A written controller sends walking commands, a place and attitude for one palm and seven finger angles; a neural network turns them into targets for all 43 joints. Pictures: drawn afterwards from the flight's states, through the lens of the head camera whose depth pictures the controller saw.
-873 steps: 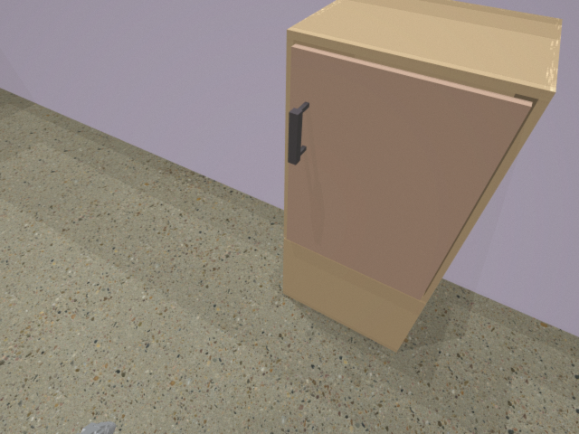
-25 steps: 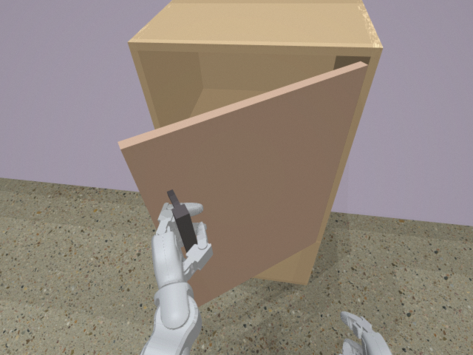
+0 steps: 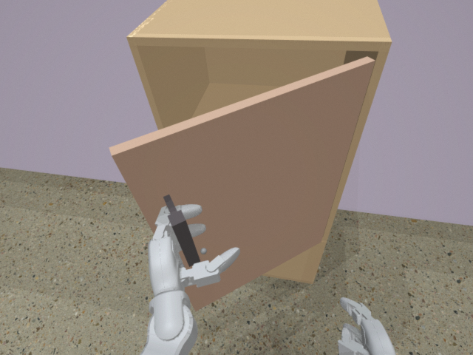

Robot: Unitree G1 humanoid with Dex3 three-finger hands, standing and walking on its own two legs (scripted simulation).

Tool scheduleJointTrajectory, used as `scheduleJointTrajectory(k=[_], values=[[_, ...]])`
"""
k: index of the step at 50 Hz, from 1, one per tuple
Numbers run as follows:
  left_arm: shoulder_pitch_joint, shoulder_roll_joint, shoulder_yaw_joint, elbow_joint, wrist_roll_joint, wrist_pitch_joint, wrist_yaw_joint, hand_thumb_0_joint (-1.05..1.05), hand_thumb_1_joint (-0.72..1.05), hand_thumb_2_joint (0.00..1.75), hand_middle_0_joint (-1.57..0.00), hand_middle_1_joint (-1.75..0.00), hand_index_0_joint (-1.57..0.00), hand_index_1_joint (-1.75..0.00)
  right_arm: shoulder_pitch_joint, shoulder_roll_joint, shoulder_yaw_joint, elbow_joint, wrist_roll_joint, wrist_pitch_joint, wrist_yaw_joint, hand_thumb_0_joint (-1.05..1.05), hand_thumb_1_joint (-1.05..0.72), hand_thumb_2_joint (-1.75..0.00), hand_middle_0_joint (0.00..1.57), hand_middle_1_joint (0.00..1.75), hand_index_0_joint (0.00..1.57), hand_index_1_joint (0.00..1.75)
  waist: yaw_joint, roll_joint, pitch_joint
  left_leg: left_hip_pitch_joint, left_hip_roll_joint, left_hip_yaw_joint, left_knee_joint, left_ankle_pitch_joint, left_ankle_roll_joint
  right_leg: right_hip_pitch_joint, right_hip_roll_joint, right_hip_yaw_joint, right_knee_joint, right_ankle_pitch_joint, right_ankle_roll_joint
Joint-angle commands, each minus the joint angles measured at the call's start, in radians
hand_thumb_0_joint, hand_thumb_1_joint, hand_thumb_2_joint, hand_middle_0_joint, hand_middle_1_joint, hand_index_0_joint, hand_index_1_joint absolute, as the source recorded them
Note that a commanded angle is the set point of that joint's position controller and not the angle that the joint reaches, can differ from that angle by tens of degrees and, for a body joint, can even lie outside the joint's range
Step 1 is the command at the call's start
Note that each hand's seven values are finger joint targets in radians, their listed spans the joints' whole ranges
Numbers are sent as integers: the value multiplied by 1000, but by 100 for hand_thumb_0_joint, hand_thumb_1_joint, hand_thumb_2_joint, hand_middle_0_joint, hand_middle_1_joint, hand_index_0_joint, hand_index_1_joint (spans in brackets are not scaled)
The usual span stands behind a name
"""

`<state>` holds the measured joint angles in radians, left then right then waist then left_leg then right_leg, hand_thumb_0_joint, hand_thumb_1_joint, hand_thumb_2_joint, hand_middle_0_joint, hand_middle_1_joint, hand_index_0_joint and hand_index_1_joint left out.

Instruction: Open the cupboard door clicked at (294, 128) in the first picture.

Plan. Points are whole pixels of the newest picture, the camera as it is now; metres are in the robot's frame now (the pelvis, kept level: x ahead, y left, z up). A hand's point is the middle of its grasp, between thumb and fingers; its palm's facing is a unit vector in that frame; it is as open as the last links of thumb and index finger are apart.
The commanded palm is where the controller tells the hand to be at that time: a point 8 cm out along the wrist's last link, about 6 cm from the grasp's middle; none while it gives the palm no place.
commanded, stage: open thumb and fingers to let go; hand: left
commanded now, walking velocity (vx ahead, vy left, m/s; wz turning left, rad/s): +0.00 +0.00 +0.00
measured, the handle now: (181, 231) +0.30 +0.11 +0.08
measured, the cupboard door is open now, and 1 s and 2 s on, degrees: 39 42 38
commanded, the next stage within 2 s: slide the hand sideways off the handle in 0.40 s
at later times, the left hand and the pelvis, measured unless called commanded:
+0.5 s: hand (201, 256) +0.26 +0.07 +0.07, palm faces +0.18 -0.98 -0.01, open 14.3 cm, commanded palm +0.23 +0.11 +0.08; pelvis -0.01 +0.02 +0.00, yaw +0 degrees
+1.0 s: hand (192, 280) +0.22 +0.08 +0.07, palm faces -0.27 -0.96 +0.03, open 15.9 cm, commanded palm +0.21 +0.15 +0.08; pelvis -0.02 +0.07 +0.00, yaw -4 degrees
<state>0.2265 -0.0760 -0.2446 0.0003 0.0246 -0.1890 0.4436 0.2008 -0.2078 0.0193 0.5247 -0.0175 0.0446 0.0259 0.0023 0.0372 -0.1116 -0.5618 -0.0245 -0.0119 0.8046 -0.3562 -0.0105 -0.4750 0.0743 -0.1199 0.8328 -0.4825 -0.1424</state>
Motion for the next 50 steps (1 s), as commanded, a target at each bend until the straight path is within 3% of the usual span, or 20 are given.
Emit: scheduleJointTrajectory(k=[1, 7, 12, 15, 19, 25, 26, 27, 29, 30, 32, 33, 35, 36, 38, 41, 42, 46, 48, 50], values=[[-149, -48, -38, -252, 20, -72, -10, 0, -50, 30, -30, -120, -30, -120, -84, -78, -28, -172, -1, -47, -5, 0, -90, -90, 20, 30, 20, 30, -26, -155, -176, 70, -12, -37, 13, 154, 40, 114, -166, 269, -191, 683, 202], [-149, -37, -24, -251, 17, -67, -6, 0, -50, 30, -25, -90, -25, -90, -87, -78, -29, -171, -1, -45, -10, 0, -90, -90, 20, 30, 20, 30, -26, -168, -166, 62, -14, -39, 16, 142, 39, 114, -166, 277, -203, 645, 197], [-126, -50, -35, -257, 24, -62, 5, 0, -50, 30, -21, -65, -21, -65, -92, -77, -30, -177, -2, -49, -9, 0, -90, -90, 20, 30, 20, 30, -15, -125, -172, 77, -14, -35, 14, 147, 38, 100, -159, 264, -200, 611, 184], [-173, -49, -33, -236, 26, -57, 19, 0, -50, 30, -18, -50, -18, -50, -98, -75, -26, -172, -2, -49, -11, 0, -90, -90, 20, 30, 20, 30, -30, -149, -137, 72, -13, -36, 14, 115, 38, 64, -158, 265, -225, 503, 180], [-205, -70, -47, -213, 29, -56, 34, 0, -50, 30, -15, -30, -15, -30, -110, -75, -26, -169, -4, -59, -12, 0, -90, -90, 20, 30, 20, 30, -31, -134, -125, 87, -12, -37, 18, 96, 39, 19, -149, 249, -235, 394, 165], [-254, -102, -69, -189, 30, -53, 55, 0, -50, 30, -15, -30, -15, -30, -114, -75, -26, -165, -5, -73, -7, 0, -90, -90, 20, 30, 20, 30, -32, -141, -144, 105, -8, -38, 11, 83, 41, -22, -126, 206, -214, 311, 154], [-265, -9, -246, -183, 96, -99, -140, 0, -50, 30, -15, -30, -15, -30, -87, -125, -21, -143, 4, -67, 9, 0, -90, -90, 20, 30, 20, 30, -105, -174, -53, 109, -19, -36, -3, 88, 62, -59, -112, 214, -191, 402, 185], [-320, 49, -186, -239, 56, -139, -251, 0, -50, 30, -15, -30, -15, -30, -64, -111, -34, -163, 16, -61, 6, 0, -90, -90, 20, 30, 20, 30, -85, -133, -137, 109, -14, -35, 3, 120, 64, -19, -114, 206, -152, 450, 174], [-339, 101, -166, -261, 24, -182, -375, 0, -50, 30, -15, -30, -15, -30, -67, -104, -29, -174, 19, -67, -8, 0, -90, -90, 20, 30, 20, 30, -69, -79, -197, 117, -12, -34, 5, 137, 62, 14, -118, 208, -129, 469, 152], [-340, 95, -177, -252, -1, -193, -431, 0, -50, 30, -15, -30, -15, -30, -61, -104, -26, -177, 24, -71, -11, 0, -90, -90, 20, 30, 20, 30, -79, -76, -193, 130, -10, -37, 5, 132, 63, 0, -114, 204, -132, 439, 149], [-306, 62, -184, -245, -65, -185, -500, 0, -50, 30, -15, -30, -15, -30, -54, -102, -24, -201, 36, -79, -11, 0, -90, -90, 20, 30, 20, 30, -72, -47, -190, 155, -4, -42, -8, 116, 61, -14, -103, 194, -148, 367, 136], [-275, 62, -161, -217, -98, -170, -506, 0, -50, 30, -15, -30, -15, -30, -60, -100, -20, -211, 42, -83, -14, 0, -90, -90, 20, 30, 20, 30, -72, -81, -157, 145, 1, -42, -13, 83, 58, -27, -99, 191, -170, 305, 137], [-284, 77, -101, -212, -144, -142, -483, 0, -50, 30, -15, -30, -15, -30, -76, -108, -15, -218, 48, -86, -20, 0, -90, -90, 20, 30, 20, 30, -57, -120, -134, 128, 2, -44, -33, 32, 53, -30, -93, 189, -203, 180, 135], [-279, 74, -83, -199, -152, -131, -461, 0, -50, 30, -15, -30, -15, -30, -81, -109, -14, -218, 50, -86, -21, 0, -90, -90, 20, 30, 20, 30, -54, -144, -111, 124, 3, -44, -43, 10, 51, -43, -89, 182, -215, 123, 133], [-262, 87, -43, -185, -144, -119, -404, 0, -50, 30, -15, -30, -15, -30, -90, -112, -12, -223, 47, -86, -16, 0, -90, -90, 20, 30, 20, 30, -33, -134, -89, 127, 6, -48, -69, -8, 50, -61, -76, 153, -202, 68, 121], [-209, 104, -13, -182, -103, -116, -345, 0, -50, 30, -15, -30, -15, -30, -82, -111, -15, -233, 38, -79, -5, 0, -90, -90, 20, 30, 20, 30, -18, -137, -87, 133, 12, -43, -78, 7, 52, -70, -63, 128, -172, 100, 116], [-178, 109, -5, -183, -89, -117, -333, 0, -50, 30, -15, -30, -15, -30, -76, -113, -16, -233, 37, -75, -1, 0, -90, -90, 20, 30, 20, 30, -6, -108, -97, 141, 14, -45, -84, 24, 50, -65, -59, 117, -156, 120, 110], [-131, 104, -24, -240, -60, -121, -314, 0, -50, 30, -15, -30, -15, -30, -75, -107, -15, -259, 32, -63, 15, 0, -90, -90, 20, 30, 20, 30, -4, -46, -101, 152, 21, -48, -87, 25, 45, -81, -52, 103, -126, 133, 100], [-64, 131, 4, -261, -51, -119, -308, 0, -50, 30, -15, -30, -15, -30, -75, -105, -17, -272, 30, -55, 18, 0, -90, -90, 20, 30, 20, 30, 13, -51, -114, 149, 24, -44, -85, 56, 44, -61, -49, 104, -117, 164, 97], [-44, 143, 14, -281, -52, -114, -309, 0, -50, 30, -15, -30, -15, -30, -73, -105, -15, -282, 30, -44, 19, 0, -90, -90, 20, 30, 20, 30, 10, -52, -97, 133, 24, -39, -83, 42, 43, -64, -48, 109, -119, 156, 98]])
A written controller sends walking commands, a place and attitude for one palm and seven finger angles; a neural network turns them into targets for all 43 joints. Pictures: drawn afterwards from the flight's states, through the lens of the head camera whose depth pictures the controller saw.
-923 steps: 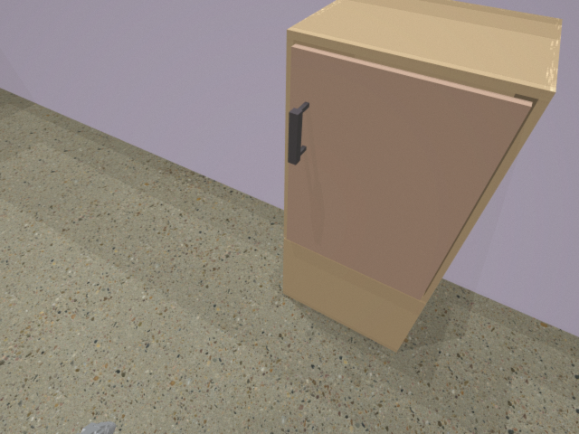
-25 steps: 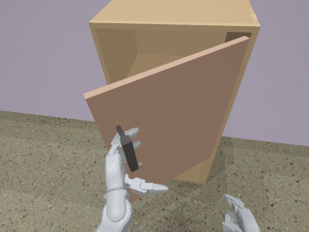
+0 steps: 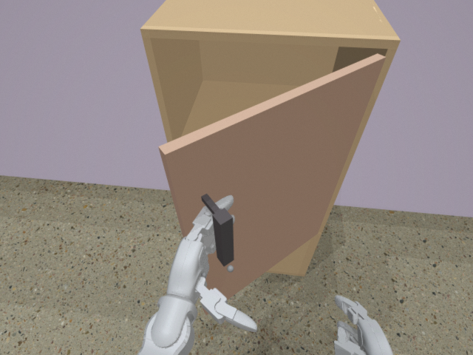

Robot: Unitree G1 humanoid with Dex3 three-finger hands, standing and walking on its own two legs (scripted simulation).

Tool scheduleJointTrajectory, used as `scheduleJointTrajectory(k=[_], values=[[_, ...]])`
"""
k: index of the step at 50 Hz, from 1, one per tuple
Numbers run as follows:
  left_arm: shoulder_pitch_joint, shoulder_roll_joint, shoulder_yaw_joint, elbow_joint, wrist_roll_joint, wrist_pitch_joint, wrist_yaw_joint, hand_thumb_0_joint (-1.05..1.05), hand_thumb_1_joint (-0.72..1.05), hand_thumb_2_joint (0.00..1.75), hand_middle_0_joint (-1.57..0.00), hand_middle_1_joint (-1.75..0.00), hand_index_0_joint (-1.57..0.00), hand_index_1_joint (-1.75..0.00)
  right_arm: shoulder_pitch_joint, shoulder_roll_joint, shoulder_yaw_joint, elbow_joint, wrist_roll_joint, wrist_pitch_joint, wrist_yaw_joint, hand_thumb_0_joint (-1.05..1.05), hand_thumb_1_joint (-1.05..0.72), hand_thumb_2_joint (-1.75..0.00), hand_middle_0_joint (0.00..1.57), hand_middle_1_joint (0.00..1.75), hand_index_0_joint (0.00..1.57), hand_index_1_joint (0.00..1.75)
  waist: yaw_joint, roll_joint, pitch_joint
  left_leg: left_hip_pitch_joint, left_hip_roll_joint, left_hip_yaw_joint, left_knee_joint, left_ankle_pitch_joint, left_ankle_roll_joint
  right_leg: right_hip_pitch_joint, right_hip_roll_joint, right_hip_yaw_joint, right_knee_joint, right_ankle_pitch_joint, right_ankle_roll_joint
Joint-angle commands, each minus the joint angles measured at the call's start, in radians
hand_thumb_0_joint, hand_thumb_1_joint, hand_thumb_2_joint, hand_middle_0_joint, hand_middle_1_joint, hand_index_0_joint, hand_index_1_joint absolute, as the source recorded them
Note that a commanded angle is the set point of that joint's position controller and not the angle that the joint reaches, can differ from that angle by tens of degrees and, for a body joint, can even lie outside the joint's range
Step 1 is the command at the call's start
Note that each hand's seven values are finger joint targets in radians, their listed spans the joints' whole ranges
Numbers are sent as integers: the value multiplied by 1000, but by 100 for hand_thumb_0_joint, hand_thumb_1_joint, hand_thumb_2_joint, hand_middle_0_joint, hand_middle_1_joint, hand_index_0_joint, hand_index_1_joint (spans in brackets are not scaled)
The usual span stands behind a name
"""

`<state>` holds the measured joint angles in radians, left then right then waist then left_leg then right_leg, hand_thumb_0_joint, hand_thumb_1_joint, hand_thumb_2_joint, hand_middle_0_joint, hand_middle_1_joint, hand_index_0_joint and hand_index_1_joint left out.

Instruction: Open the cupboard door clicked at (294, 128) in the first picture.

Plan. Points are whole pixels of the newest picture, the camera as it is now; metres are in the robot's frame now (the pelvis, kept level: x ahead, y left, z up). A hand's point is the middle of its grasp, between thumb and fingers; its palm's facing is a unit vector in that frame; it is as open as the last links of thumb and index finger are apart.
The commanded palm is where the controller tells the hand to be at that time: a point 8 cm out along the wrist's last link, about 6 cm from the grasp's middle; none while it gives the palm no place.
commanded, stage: slide the hand sideways off the handle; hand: left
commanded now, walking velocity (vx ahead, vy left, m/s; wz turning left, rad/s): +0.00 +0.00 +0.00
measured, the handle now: (217, 230) +0.30 +0.04 +0.08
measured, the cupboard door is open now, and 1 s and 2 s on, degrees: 42 38 38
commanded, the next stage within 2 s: draw the hand back to the body in 0.70 s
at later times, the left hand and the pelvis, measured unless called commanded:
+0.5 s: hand (179, 288) +0.21 +0.09 +0.08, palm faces -0.10 -1.00 +0.01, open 16.3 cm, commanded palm +0.18 +0.15 +0.08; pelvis +0.02 +0.00 -0.01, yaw +1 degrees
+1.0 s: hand (148, 299) +0.19 +0.13 +0.09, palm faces -0.09 -0.99 -0.06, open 16.3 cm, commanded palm +0.16 +0.19 +0.10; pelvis +0.01 +0.00 -0.01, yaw +1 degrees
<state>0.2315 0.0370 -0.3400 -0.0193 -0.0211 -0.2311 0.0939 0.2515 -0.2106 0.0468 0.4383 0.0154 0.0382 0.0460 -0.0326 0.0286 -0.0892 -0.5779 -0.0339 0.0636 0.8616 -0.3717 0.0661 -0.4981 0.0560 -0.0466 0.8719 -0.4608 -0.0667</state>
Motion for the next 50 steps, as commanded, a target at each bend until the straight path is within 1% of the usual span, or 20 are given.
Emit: scheduleJointTrajectory(k=[1, 11, 12, 15, 16, 20, 21, 24, 25, 31, 33, 35, 38, 39, 41, 42, 45, 46, 47, 50], values=[[-54, 33, 107, -274, -1, -72, 41, 0, -50, 30, -15, -30, -15, -30, -122, -103, -43, -198, -3, -34, -3, 0, -90, -90, 20, 30, 20, 30, 36, -58, -116, 147, 34, -114, -135, 56, -32, -44, -29, 37, -158, 135, 24], [31, 49, 105, -391, -43, -77, -29, 0, -50, 30, -15, -30, -15, -30, -93, -113, -48, -208, 4, -52, -20, 0, -90, -90, 20, 30, 20, 30, 6, -51, -137, 161, 42, -133, -111, 90, -30, -62, -21, 29, -141, 183, 31], [64, 67, 124, -403, -48, -79, -38, 0, -50, 30, -15, -30, -15, -30, -89, -115, -50, -209, 4, -56, -22, 0, -90, -90, 20, 30, 20, 30, 15, -47, -153, 163, 43, -133, -107, 114, -30, -51, -20, 30, -133, 205, 30], [150, 90, 145, -427, -63, -82, -74, 0, -50, 30, -15, -30, -15, -30, -72, -117, -54, -214, 6, -66, -24, 0, -90, -90, 20, 30, 20, 30, 16, -59, -166, 150, 38, -121, -85, 158, -29, -36, -22, 36, -125, 269, 35], [158, 86, 134, -444, -63, -83, -86, 0, -50, 30, -15, -30, -15, -30, -69, -117, -54, -215, 7, -69, -23, 0, -90, -90, 20, 30, 20, 30, 12, -41, -169, 152, 37, -123, -81, 172, -30, -41, -22, 35, -117, 282, 35], [232, 101, 139, -485, -77, -86, -123, 0, -50, 30, -15, -30, -15, -30, -59, -120, -57, -229, 9, -83, -24, 0, -90, -90, 20, 30, 20, 30, 9, -21, -147, 137, 38, -130, -65, 175, -31, -73, -21, 28, -103, 276, 38], [240, 107, 144, -488, -82, -86, -130, 0, -50, 30, -15, -30, -15, -30, -54, -121, -58, -233, 9, -85, -26, 0, -90, -90, 20, 30, 20, 30, 5, -43, -134, 121, 35, -128, -59, 162, -29, -74, -21, 31, -106, 276, 41], [272, 152, 204, -496, -92, -92, -144, 0, -50, 30, -15, -30, -15, -30, -49, -126, -62, -235, 9, -90, -34, 0, -90, -90, 20, 30, 20, 30, 11, -71, -139, 90, 30, -124, -44, 149, -28, -67, -20, 38, -101, 274, 43], [278, 151, 203, -513, -97, -98, -151, 0, -50, 30, -15, -30, -15, -30, -54, -124, -62, -238, 10, -93, -35, 0, -90, -90, 20, 30, 20, 30, 13, -49, -143, 89, 28, -122, -37, 153, -27, -71, -22, 44, -100, 282, 44], [369, 194, 283, -541, -148, -119, -194, 0, -50, 30, -15, -30, -15, -30, -48, -120, -68, -238, 18, -104, -46, 0, -90, -90, 20, 30, 20, 30, 22, -50, -162, 49, 22, -115, -8, 147, -29, -50, -29, 67, -100, 320, 58], [397, 204, 299, -550, -161, -122, -214, 0, -50, 30, -15, -30, -15, -30, -53, -119, -69, -236, 20, -106, -50, 0, -90, -90, 20, 30, 20, 30, 25, -28, -169, 45, 20, -114, -2, 161, -29, -42, -32, 69, -94, 346, 60], [362, 189, 272, -550, -170, -125, -236, 0, -50, 30, -15, -30, -15, -30, -55, -124, -67, -236, 23, -112, -54, 0, -90, -90, 20, 30, 20, 30, 3, -32, -130, 26, 19, -118, 7, 129, -29, -75, -35, 76, -105, 315, 67], [334, 191, 263, -552, -178, -129, -253, 0, -50, 30, -15, -30, -15, -30, -57, -132, -67, -234, 22, -124, -60, 0, -90, -90, 20, 30, 20, 30, -4, -16, -115, 10, 20, -124, 17, 93, -28, -105, -37, 82, -111, 238, 64], [335, 190, 262, -541, -180, -126, -256, 0, -50, 30, -15, -30, -15, -30, -51, -131, -67, -234, 23, -127, -62, 0, -90, -90, 20, 30, 20, 30, -10, -33, -111, 4, 22, -126, 23, 80, -28, -116, -39, 87, -117, 222, 67], [317, 223, 292, -560, -181, -129, -255, 0, -50, 30, -15, -30, -15, -30, -53, -135, -70, -235, 25, -131, -67, 0, -90, -90, 20, 30, 20, 30, -1, -34, -129, 1, 24, -127, 18, 59, -28, -115, -38, 88, -122, 165, 62], [319, 251, 318, -574, -180, -127, -246, 0, -50, 30, -15, -30, -15, -30, -56, -135, -70, -233, 25, -131, -69, 0, -90, -90, 20, 30, 20, 30, 15, -1, -140, 15, 24, -125, 10, 68, -27, -101, -34, 89, -121, 159, 54], [335, 275, 368, -600, -182, -106, -219, 0, -50, 30, -15, -30, -15, -30, -64, -123, -68, -242, 32, -129, -73, 0, -90, -90, 20, 30, 20, 30, 35, -3, -160, 37, 25, -123, -16, 74, -26, -73, -30, 80, -129, 151, 50], [337, 269, 365, -609, -184, -97, -214, 0, -50, 30, -15, -30, -15, -30, -65, -122, -64, -245, 33, -128, -74, 0, -90, -90, 20, 30, 20, 30, 33, 1, -162, 44, 24, -122, -23, 75, -25, -67, -29, 75, -133, 152, 50], [336, 293, 396, -599, -186, -82, -208, 0, -50, 30, -15, -30, -15, -30, -71, -123, -65, -240, 35, -126, -77, 0, -90, -90, 20, 30, 20, 30, 40, -4, -157, 48, 26, -123, -29, 79, -24, -59, -27, 73, -138, 158, 50], [331, 271, 391, -573, -206, -43, -220, 0, -50, 30, -15, -30, -15, -30, -76, -125, -57, -233, 42, -130, -82, 0, -90, -90, 20, 30, 20, 30, 25, -24, -98, 52, 28, -122, -52, 45, -25, -66, -27, 68, -175, 120, 56]])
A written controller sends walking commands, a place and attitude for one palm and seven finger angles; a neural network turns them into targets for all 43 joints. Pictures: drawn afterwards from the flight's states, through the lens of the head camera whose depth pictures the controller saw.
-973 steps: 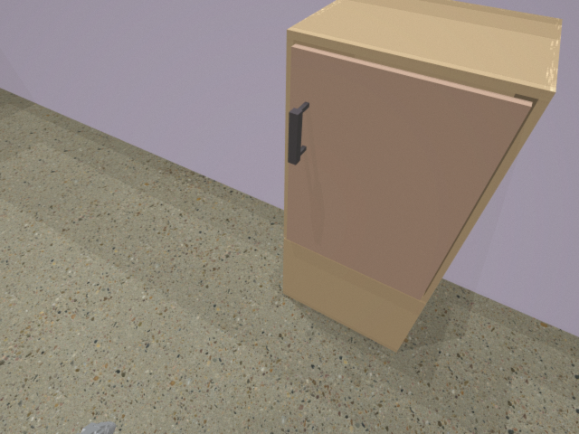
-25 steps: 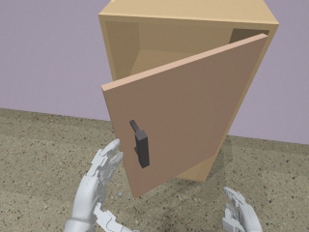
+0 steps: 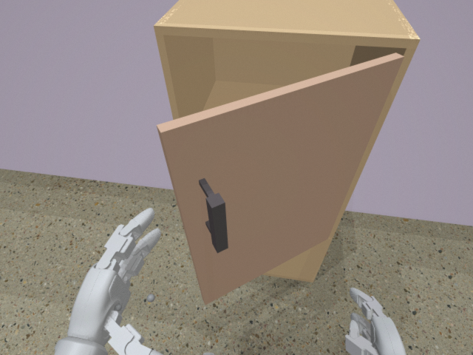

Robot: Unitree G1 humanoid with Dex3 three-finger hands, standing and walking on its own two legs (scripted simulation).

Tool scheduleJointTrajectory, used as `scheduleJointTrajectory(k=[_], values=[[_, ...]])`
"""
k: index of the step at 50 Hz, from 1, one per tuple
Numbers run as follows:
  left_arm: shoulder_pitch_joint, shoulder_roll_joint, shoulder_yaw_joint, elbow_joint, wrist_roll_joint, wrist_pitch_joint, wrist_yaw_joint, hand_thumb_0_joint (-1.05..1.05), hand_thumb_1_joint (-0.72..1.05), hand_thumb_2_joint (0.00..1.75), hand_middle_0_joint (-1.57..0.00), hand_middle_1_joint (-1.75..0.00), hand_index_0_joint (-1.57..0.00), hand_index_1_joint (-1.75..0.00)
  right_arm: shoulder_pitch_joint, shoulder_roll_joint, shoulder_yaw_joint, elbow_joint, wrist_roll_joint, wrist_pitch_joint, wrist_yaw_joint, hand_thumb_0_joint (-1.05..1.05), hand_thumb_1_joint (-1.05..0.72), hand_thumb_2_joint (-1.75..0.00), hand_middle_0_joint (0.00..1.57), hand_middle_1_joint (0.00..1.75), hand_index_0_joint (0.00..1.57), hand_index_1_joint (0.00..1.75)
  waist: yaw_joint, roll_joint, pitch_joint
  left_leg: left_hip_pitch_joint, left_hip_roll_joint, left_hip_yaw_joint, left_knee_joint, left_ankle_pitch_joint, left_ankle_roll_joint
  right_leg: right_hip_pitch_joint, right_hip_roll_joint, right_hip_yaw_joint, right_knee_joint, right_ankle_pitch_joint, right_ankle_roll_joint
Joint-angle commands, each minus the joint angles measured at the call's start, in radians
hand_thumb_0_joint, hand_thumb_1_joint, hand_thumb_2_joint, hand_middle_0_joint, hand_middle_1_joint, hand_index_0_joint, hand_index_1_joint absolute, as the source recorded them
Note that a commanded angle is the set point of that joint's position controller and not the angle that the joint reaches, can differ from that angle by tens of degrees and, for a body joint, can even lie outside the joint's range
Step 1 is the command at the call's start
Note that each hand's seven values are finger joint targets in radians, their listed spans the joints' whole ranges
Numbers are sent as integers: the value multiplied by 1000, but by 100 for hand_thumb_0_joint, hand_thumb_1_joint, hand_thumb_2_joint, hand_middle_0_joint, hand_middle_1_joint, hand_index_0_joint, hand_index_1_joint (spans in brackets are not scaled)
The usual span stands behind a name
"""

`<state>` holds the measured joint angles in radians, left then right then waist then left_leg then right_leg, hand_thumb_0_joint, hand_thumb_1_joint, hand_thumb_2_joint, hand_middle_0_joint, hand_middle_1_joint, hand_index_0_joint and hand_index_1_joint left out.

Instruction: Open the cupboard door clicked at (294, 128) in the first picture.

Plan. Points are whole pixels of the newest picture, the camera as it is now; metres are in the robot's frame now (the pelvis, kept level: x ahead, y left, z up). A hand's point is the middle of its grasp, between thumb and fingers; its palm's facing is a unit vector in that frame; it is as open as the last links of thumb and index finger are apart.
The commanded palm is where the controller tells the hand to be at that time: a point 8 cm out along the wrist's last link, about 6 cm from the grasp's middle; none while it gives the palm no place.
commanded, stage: draw the hand back to the body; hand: left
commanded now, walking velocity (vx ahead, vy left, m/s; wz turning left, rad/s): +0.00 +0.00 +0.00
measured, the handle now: (212, 216) +0.32 +0.06 +0.09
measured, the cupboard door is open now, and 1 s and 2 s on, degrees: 38 38 38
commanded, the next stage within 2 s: step back with the hand held close in 1.38 s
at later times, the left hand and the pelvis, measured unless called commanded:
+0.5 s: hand (77, 280) +0.19 +0.21 +0.14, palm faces +0.19 -0.95 -0.24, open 14.9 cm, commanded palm +0.16 +0.26 +0.17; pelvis +0.01 +0.02 +0.03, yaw +0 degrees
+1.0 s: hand (5, 225) +0.22 +0.28 +0.20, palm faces +0.39 -0.83 -0.40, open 9.1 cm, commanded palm +0.17 +0.33 +0.23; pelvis +0.03 +0.03 +0.06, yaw -1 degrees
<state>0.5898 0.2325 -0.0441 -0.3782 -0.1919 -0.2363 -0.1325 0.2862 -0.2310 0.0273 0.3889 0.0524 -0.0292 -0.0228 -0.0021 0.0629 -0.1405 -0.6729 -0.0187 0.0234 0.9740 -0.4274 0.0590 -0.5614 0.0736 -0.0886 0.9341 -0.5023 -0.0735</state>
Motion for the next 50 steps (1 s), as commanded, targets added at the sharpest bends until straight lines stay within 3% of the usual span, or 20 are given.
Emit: scheduleJointTrajectory(k=[1, 7, 8, 10, 12, 15, 16, 17, 18, 19, 23, 26, 27, 29, 31, 34, 37, 40, 44, 50], values=[[-23, 75, 101, -204, -45, -23, -3, 0, -50, 30, -15, -30, -15, -30, -113, -107, -35, -182, 6, -66, -16, 0, -90, -90, 20, 30, 20, 30, -5, -78, -33, 145, 14, -83, -172, 94, -17, 5, -47, 114, -254, 152, 66], [-70, 136, 165, -228, -83, 25, -59, 0, -50, 30, -15, -30, -15, -30, -121, -123, -29, -157, 10, -94, -36, 0, -90, -90, 20, 30, 20, 30, -4, -72, -27, 194, 17, -89, -202, 115, -13, 44, -52, 118, -298, 164, 70], [-58, 140, 179, -245, -89, 26, -65, 0, -50, 30, -15, -30, -15, -30, -126, -119, -28, -156, 12, -101, -36, 0, -90, -90, 20, 30, 20, 30, 7, -33, -37, 213, 17, -87, -212, 133, -14, 54, -50, 108, -294, 187, 65], [-53, 153, 208, -254, -103, 33, -71, 0, -50, 30, -15, -30, -15, -30, -124, -115, -26, -147, 13, -112, -36, 0, -90, -90, 20, 30, 20, 30, 10, -23, -34, 232, 16, -90, -223, 155, -16, 64, -47, 98, -297, 227, 66], [-63, 180, 246, -251, -109, 40, -74, 0, -43, 33, -15, -30, -15, -30, -130, -120, -25, -132, 13, -120, -35, 0, -90, -90, 20, 30, 20, 30, 18, -11, -32, 250, 17, -96, -239, 177, -17, 83, -42, 83, -297, 248, 58], [-64, 167, 254, -250, -126, 59, -89, 0, -32, 37, -16, -30, -16, -30, -135, -121, -25, -125, 17, -134, -34, 0, -90, -90, 20, 30, 20, 30, 18, -14, -17, 278, 19, -103, -264, 182, -20, 83, -35, 63, -304, 258, 58], [-69, 251, 252, -366, 19, 75, 56, 0, -29, 39, -16, -30, -16, -30, -146, -106, -26, -138, 2, -114, -59, 0, -90, -90, 20, 30, 20, 30, 70, 11, 12, 282, 33, -103, -304, 160, -23, 91, -59, 131, -374, 232, 36], [-19, 195, 234, -332, 37, 102, 124, 0, -26, 40, -16, -30, -16, -30, -137, -95, -21, -122, -6, -107, -66, 0, -90, -90, 20, 30, 20, 30, 49, -11, 60, 292, 33, -106, -323, 134, -26, 84, -63, 126, -410, 196, 34], [9, 139, 189, -326, 44, 121, 147, 0, -22, 42, -16, -30, -16, -30, -138, -97, -18, -126, -9, -101, -67, 0, -90, -90, 20, 30, 20, 30, 41, -14, 63, 300, 33, -108, -336, 111, -27, 91, -67, 118, -410, 171, 37], [19, 125, 173, -308, 63, 136, 169, 0, -18, 43, -16, -30, -16, -30, -131, -98, -17, -116, -7, -92, -66, 0, -90, -90, 20, 30, 20, 30, 36, 2, 82, 315, 40, -115, -351, 103, -27, 93, -63, 109, -413, 168, 36], [-78, 177, 198, -350, 108, 139, 231, 0, -5, 50, -17, -30, -17, -30, -145, -113, -17, -93, -18, -87, -73, 0, -90, -90, 20, 30, 20, 30, 30, 3, 48, 396, 48, -136, -420, 97, -25, 149, -65, 99, -444, 184, 38], [-108, 201, 230, -352, 121, 140, 258, 0, 6, 54, -17, -30, -17, -30, -156, -109, -13, -70, -24, -95, -79, 0, -90, -90, 20, 30, 20, 30, 35, -11, 36, 442, 50, -143, -467, 117, -25, 198, -64, 93, -463, 213, 38], [-111, 231, 263, -345, 126, 139, 267, 0, 9, 55, -17, -30, -17, -30, -160, -113, -13, -54, -25, -100, -80, 0, -90, -90, 20, 30, 20, 30, 41, 9, 27, 458, 53, -146, -480, 140, -29, 226, -64, 92, -467, 232, 36], [-98, 214, 259, -353, 128, 140, 271, 0, 17, 58, -17, -30, -17, -30, -162, -108, -8, -40, -26, -103, -74, 0, -90, -90, 20, 30, 20, 30, 43, 55, 24, 495, 58, -154, -504, 214, -40, 255, -64, 87, -468, 278, 34], [-96, 211, 271, -338, 126, 142, 272, 0, 23, 62, -18, -30, -18, -30, -170, -109, -7, -26, -27, -106, -65, 0, -90, -90, 20, 30, 20, 30, 45, 43, 43, 513, 66, -164, -529, 271, -53, 278, -61, 81, -480, 303, 35], [-72, 225, 314, -298, 122, 148, 271, 0, 34, 66, -18, -30, -18, -30, -179, -114, -13, -10, -31, -100, -57, 0, -90, -90, 20, 30, 20, 30, 54, -23, 46, 533, 71, -152, -544, 373, -59, 324, -58, 78, -502, 347, 37], [-81, 232, 345, -267, 122, 148, 266, 0, 44, 70, -18, -30, -18, -30, -186, -122, -21, 5, -32, -92, -50, 0, -90, -90, 20, 30, 20, 30, 55, -31, 63, 557, 79, -150, -564, 415, -67, 340, -55, 77, -524, 362, 40], [-94, 257, 387, -295, 120, 141, 263, 0, 55, 75, -19, -30, -19, -30, -185, -121, -27, 11, -33, -88, -42, 0, -90, -90, 20, 30, 20, 30, 59, -12, 30, 591, 77, -132, -564, 499, -70, 374, -57, 83, -537, 409, 41], [-132, 289, 434, -310, 119, 136, 265, 0, 69, 81, -19, -30, -19, -30, -188, -121, -30, 25, -33, -85, -36, 0, -90, -90, 20, 30, 20, 30, 59, 45, 29, 609, 81, -133, -579, 526, -80, 394, -57, 83, -552, 418, 40], [-164, 335, 510, -297, 108, 128, 269, 0, 90, 90, -20, -30, -20, -30, -191, -124, -38, 43, -29, -86, -34, 0, -90, -90, 20, 30, 20, 30, 61, 48, 26, 624, 81, -127, -588, 532, -80, 409, -56, 85, -572, 427, 40]])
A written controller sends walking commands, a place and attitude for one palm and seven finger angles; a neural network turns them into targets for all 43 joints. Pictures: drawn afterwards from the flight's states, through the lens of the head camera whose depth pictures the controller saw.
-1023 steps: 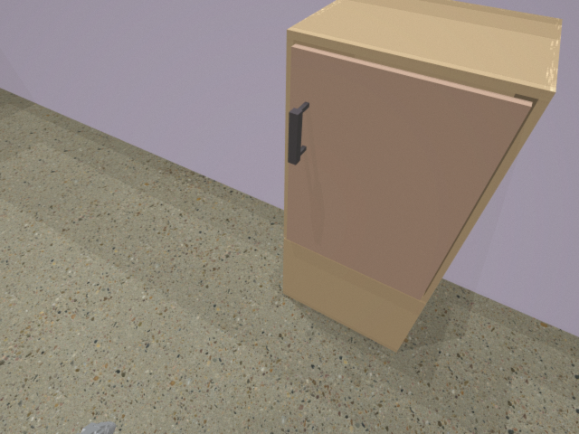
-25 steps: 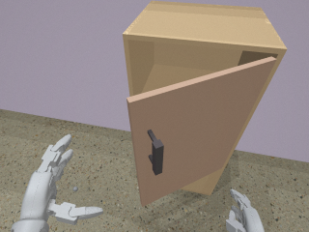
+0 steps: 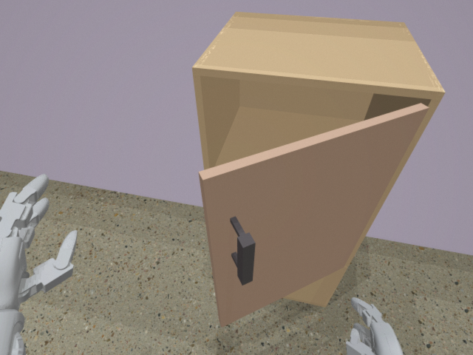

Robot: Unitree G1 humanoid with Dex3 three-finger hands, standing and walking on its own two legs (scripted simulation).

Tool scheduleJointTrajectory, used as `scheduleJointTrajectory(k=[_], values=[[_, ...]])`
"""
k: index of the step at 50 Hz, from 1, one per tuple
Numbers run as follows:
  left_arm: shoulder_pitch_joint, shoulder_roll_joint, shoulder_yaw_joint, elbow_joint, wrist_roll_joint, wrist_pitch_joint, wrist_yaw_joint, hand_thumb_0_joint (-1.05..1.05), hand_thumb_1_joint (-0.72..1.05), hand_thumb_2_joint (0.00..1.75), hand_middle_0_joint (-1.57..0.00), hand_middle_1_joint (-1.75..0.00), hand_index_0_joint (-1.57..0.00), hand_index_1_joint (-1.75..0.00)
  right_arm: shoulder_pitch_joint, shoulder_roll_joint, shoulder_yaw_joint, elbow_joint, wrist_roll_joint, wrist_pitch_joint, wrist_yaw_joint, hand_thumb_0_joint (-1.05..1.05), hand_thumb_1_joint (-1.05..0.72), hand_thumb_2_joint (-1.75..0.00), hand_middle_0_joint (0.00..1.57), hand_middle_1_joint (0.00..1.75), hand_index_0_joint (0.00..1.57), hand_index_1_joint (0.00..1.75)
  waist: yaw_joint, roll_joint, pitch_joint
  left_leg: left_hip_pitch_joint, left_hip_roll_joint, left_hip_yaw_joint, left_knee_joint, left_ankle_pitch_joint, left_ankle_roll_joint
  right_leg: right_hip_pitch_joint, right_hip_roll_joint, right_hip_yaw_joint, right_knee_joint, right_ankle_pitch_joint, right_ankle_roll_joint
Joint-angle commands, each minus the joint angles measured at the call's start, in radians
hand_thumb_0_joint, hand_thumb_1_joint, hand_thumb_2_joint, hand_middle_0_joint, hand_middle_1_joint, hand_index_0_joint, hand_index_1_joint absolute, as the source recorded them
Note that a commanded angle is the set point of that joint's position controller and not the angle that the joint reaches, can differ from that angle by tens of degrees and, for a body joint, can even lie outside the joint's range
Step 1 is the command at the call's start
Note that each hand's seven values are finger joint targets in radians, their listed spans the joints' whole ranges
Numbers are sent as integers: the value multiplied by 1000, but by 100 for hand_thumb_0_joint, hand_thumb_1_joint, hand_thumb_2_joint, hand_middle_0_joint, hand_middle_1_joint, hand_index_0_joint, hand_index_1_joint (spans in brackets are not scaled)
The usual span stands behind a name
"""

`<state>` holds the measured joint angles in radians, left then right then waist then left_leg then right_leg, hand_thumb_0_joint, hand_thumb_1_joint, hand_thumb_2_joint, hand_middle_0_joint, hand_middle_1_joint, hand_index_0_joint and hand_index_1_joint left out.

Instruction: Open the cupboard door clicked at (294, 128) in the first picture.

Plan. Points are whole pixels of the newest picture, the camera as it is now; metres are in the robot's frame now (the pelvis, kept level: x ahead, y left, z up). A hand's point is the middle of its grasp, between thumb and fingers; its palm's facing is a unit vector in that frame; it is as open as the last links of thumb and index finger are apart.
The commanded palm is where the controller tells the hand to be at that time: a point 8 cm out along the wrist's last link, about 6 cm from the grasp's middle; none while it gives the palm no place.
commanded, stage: draw the hand back to the body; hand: left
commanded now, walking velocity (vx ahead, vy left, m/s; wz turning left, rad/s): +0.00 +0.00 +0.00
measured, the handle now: (240, 251) +0.29 +0.04 +0.04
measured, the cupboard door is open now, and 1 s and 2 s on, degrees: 38 38 38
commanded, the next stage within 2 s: step back with the hand held close in 0.38 s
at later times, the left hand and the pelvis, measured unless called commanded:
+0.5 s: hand (69, 271) +0.17 +0.23 +0.16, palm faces +0.43 -0.82 -0.39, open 7.4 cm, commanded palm +0.12 +0.27 +0.18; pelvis -0.02 -0.03 +0.00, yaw +0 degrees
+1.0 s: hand (62, 279) +0.16 +0.23 +0.15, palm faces +0.33 -0.81 -0.49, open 7.4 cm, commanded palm +0.10 +0.28 +0.18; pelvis -0.05 -0.02 +0.00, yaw -2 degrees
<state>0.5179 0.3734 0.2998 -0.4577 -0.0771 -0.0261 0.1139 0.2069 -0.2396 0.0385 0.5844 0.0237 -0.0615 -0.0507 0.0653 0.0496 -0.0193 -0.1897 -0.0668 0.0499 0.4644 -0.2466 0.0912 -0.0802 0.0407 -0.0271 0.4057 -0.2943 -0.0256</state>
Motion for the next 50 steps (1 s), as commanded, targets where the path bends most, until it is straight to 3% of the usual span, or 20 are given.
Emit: scheduleJointTrajectory(k=[1, 5, 9, 12, 16, 21, 24, 25, 26, 27, 28, 30, 32, 36, 37, 39, 41, 42, 45, 50], values=[[-69, 163, 145, -182, -10, -79, 19, 0, 90, 90, -20, -30, -20, -30, -112, -114, -48, -151, -2, -52, -6, 0, -90, -90, 20, 30, 20, 30, -9, 41, -75, 137, 124, -146, -77, 347, -106, -80, -23, 23, -50, 224, -6], [-58, 120, 100, -132, -12, -71, 5, 0, 90, 90, -20, -30, -20, -30, -121, -126, -56, -151, -1, -37, 3, 0, -90, -90, 20, 30, 20, 30, -14, -2, -40, 122, 120, -135, -88, 304, -94, -83, -22, 24, -65, 213, -3], [-84, 160, 126, -160, -10, -85, 9, 0, 90, 90, -20, -30, -20, -30, -133, -121, -59, -153, 0, -37, -3, 0, -90, -90, 20, 30, 20, 30, -7, -13, -72, 119, 108, -121, -89, 236, -75, -60, -25, 33, -73, 211, -4], [-121, 201, 148, -217, -5, -96, 15, 0, 90, 90, -20, -30, -20, -30, -141, -120, -56, -148, 1, -48, -8, 0, -90, -90, 20, 30, 20, 30, -3, 40, -87, 120, 101, -116, -83, 212, -71, -47, -28, 43, -79, 211, -8], [-117, 180, 134, -204, -7, -100, 18, 0, 90, 90, -20, -30, -20, -30, -147, -107, -48, -141, 2, -62, -10, 0, -90, -90, 20, 30, 20, 30, -9, 78, -28, 110, 96, -117, -94, 149, -72, -77, -27, 45, -99, 161, -10], [-95, 152, 122, -128, -17, -97, 11, 0, 90, 90, -20, -30, -20, -30, -153, -106, -50, -136, 2, -61, -13, 0, -90, -90, 20, 30, 20, 30, -11, 1, 24, 99, 91, -101, -92, 109, -61, -99, -28, 51, -129, 126, -4], [-95, 146, 118, -112, -18, -106, 7, 0, 90, 90, -20, -30, -20, -30, -154, -105, -53, -132, 2, -60, -13, 0, -90, -90, 20, 30, 20, 30, -11, -1, 17, 111, 90, -96, -90, 105, -58, -101, -30, 56, -136, 120, -2], [-188, 189, 142, -167, -18, -116, 12, 0, 90, 90, -20, -30, -20, -30, -161, -109, -53, -133, 2, -62, -13, 0, -90, -90, 20, 30, 20, 30, -13, 5, -8, 115, 86, -97, -89, 104, -55, -89, -34, 63, -139, 124, -3], [-276, 324, 285, -193, -4, -158, 20, 0, 90, 90, -20, -30, -20, -30, -142, -123, -61, -158, 13, -51, -16, 0, -90, -90, 20, 30, 20, 30, -36, -24, 45, 79, 101, -116, -43, 43, -29, -182, -84, 187, -195, 147, 10], [-287, 322, 278, -173, 2, -181, 16, 0, 90, 90, -20, -30, -20, -30, -142, -115, -60, -139, 5, -46, -19, 0, -90, -90, 20, 30, 20, 30, -37, -9, 42, 71, 95, -128, -19, 32, -31, -185, -116, 208, -203, 170, -2], [-172, 238, 219, -102, -3, -177, 9, 0, 90, 90, -20, -30, -20, -30, -147, -113, -62, -132, -1, -38, -20, 0, -90, -90, 20, 30, 20, 30, -43, -32, 27, 87, 97, -129, -8, 68, -30, -188, -126, 212, -190, 208, 2], [-97, 168, 151, -76, 4, -171, -2, 0, 90, 90, -20, -30, -20, -30, -135, -124, -69, -144, 0, -20, -13, 0, -90, -90, 20, 30, 20, 30, -46, -23, -10, 101, 105, -116, -6, 134, -32, -179, -122, 187, -156, 269, 26], [-64, 164, 145, -78, 7, -169, -3, 0, 90, 90, -20, -30, -20, -30, -138, -130, -75, -147, -1, -11, -15, 0, -90, -90, 20, 30, 20, 30, -44, 3, -48, 112, 119, -108, -20, 203, -32, -161, -117, 155, -116, 342, 38], [-28, 203, 178, -126, 11, -160, 10, 0, 90, 90, -20, -30, -20, -30, -130, -125, -85, -170, 5, 17, -17, 0, -90, -90, 20, 30, 20, 30, -47, -77, -109, 80, 134, -98, -3, 269, -32, -123, -117, 142, -61, 440, 57], [-28, 242, 212, -143, 9, -163, 16, 0, 90, 90, -20, -30, -20, -30, -138, -125, -88, -167, 6, 23, -21, 0, -90, -90, 20, 30, 20, 30, -44, -70, -122, 75, 136, -100, -1, 285, -33, -111, -125, 142, -45, 474, 51], [-10, 246, 224, -179, 7, -165, 23, 0, 90, 90, -20, -30, -20, -30, -134, -114, -87, -186, 9, 34, -22, 0, -90, -90, 20, 30, 20, 30, -46, -92, -144, 52, 137, -95, 16, 305, -33, -91, -130, 149, -17, 519, 53], [3, 263, 244, -207, 4, -168, 31, 0, 90, 90, -20, -30, -20, -30, -134, -109, -89, -195, 11, 42, -25, 0, -90, -90, 20, 30, 20, 30, -48, -77, -148, 26, 135, -95, 32, 299, -36, -90, -137, 163, -4, 533, 50], [-4, 283, 257, -241, 5, -173, 37, 0, 90, 90, -20, -30, -20, -30, -136, -117, -92, -194, 10, 43, -28, 0, -90, -90, 20, 30, 20, 30, -48, -19, -162, 21, 137, -97, 32, 308, -36, -79, -144, 163, 10, 546, 44], [36, 267, 253, -258, 5, -177, 45, 0, 90, 90, -20, -30, -20, -30, -128, -112, -89, -205, 9, 44, -31, 0, -90, -90, 20, 30, 20, 30, -50, 22, -160, -15, 154, -122, 14, 319, -32, -76, -121, 167, 40, 502, 41], [61, 245, 243, -249, 8, -178, 46, 0, 90, 90, -20, -30, -20, -30, -119, -122, -91, -206, 4, 32, -31, 0, -90, -90, 20, 30, 20, 30, -52, 58, -113, -133, 193, -182, -61, 159, -19, -76, -75, 154, 71, 272, 28]])
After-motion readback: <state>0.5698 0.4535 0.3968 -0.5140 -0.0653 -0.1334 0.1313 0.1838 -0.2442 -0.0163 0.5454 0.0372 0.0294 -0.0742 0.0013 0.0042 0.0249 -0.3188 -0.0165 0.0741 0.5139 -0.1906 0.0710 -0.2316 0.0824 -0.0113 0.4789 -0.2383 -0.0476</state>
